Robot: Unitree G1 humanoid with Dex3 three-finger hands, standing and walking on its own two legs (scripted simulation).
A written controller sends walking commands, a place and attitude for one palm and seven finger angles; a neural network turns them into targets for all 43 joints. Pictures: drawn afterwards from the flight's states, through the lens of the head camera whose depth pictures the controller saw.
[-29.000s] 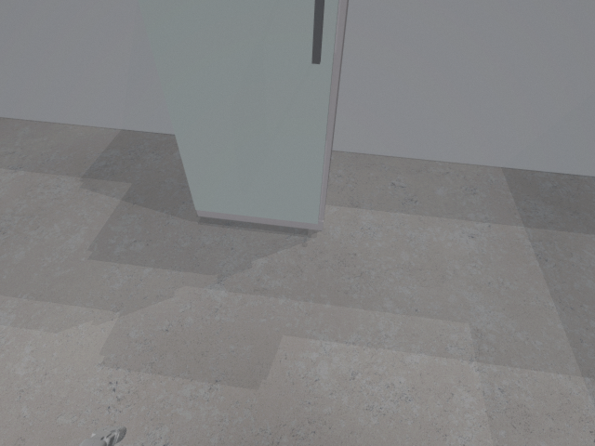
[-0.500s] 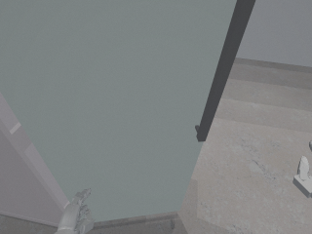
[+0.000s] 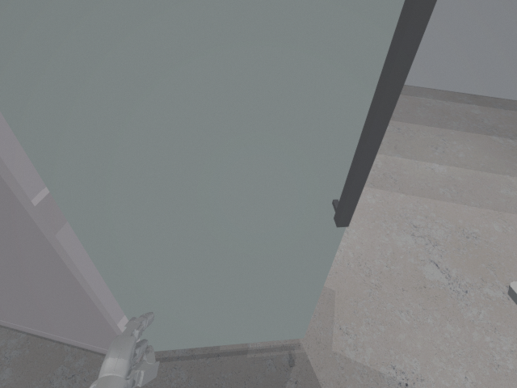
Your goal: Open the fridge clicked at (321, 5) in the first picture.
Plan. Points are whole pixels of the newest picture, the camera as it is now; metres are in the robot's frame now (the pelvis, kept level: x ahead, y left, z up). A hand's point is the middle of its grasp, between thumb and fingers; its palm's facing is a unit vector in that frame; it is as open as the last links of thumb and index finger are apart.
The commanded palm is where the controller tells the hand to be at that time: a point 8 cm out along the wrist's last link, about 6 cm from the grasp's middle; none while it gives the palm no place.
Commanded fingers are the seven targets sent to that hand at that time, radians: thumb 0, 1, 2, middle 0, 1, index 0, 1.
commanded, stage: step back with the hand held close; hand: right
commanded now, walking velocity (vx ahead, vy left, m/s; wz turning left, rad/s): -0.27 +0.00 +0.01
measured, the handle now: (366, 129) +0.42 -0.15 +0.23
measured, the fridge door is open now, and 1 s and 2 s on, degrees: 71 71 71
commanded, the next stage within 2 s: stop stepping back and stand still in 1.24 s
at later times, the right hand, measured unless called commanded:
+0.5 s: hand out of the picture +0.13 -0.29 +0.15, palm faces +0.45 +0.76 -0.46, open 7.4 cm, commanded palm +0.07 -0.32 +0.17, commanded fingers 0.00 -0.90 -0.90 0.20 0.30 0.20 0.30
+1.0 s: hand out of the picture +0.07 -0.32 +0.17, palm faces +0.52 +0.73 -0.43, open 7.4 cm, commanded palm +0.01 -0.33 +0.17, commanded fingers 0.00 -0.90 -0.90 0.20 0.30 0.20 0.30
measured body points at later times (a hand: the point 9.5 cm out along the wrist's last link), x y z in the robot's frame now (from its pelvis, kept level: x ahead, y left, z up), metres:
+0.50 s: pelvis -0.07 -0.02 -0.01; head -0.05 -0.03 +0.44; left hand +0.11 +0.22 -0.09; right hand +0.10 -0.33 +0.17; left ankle +0.01 +0.13 -0.74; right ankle +0.01 -0.11 -0.74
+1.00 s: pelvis -0.11 -0.03 -0.01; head -0.10 -0.06 +0.44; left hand +0.07 +0.19 -0.09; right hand +0.04 -0.35 +0.19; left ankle -0.17 +0.11 -0.70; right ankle +0.01 -0.12 -0.74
